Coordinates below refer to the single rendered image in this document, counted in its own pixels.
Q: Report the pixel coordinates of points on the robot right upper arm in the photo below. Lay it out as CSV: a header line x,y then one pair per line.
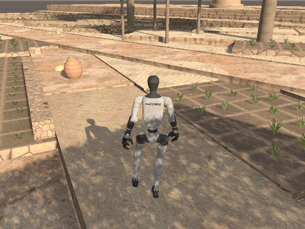
x,y
170,110

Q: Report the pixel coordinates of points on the robot left shin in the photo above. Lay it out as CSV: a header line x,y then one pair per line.
x,y
136,165

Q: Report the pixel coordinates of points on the left robot forearm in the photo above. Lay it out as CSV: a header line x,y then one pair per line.
x,y
129,128

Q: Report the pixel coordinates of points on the left robot hand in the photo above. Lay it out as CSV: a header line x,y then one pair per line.
x,y
124,142

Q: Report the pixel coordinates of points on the right robot forearm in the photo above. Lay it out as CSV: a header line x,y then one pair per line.
x,y
174,126

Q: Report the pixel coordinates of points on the right robot hand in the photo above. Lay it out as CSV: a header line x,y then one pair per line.
x,y
173,134

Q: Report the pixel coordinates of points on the robot left thigh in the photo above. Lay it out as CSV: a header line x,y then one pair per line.
x,y
140,140

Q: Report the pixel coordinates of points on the robot left upper arm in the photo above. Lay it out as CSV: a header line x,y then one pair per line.
x,y
135,108

